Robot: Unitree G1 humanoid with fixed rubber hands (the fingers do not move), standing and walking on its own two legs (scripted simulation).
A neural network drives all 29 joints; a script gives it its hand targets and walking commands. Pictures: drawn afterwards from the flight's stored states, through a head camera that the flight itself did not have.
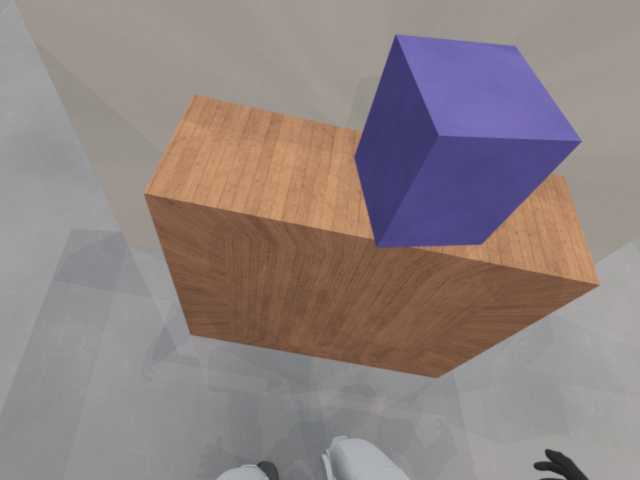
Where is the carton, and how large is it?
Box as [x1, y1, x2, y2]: [354, 34, 581, 247]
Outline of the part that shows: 396,34 354,156 376,246 387,247 481,244 581,140 515,46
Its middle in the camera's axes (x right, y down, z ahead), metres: +0.20 -0.14 +0.62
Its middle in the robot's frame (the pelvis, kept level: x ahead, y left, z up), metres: +0.58 -0.21 +0.05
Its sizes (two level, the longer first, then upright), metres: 0.210 0.200 0.250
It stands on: a pedestal, 0.70 m high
